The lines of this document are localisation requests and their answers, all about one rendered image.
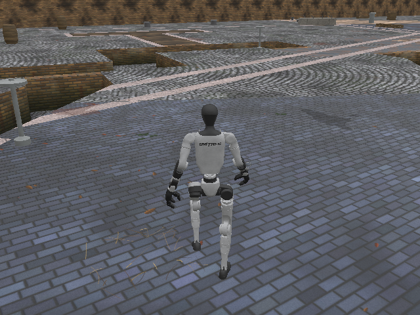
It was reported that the left robot upper arm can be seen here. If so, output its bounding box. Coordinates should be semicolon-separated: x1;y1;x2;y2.
177;133;196;170

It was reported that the left robot hand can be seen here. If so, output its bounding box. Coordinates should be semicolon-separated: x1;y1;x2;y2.
165;189;180;208

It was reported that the right robot forearm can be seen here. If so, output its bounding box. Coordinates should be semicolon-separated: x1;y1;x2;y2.
237;157;248;176

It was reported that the robot head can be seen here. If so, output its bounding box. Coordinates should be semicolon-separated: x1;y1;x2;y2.
199;104;221;136

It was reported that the right robot upper arm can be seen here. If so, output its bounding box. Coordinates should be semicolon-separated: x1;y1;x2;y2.
223;132;243;167

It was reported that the right robot shin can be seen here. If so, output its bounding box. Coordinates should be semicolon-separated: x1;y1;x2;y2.
220;224;232;270

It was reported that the right robot hand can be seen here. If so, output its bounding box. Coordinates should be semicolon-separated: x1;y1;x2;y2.
234;173;249;185

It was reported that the left robot forearm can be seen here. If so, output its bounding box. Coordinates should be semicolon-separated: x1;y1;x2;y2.
168;160;183;192

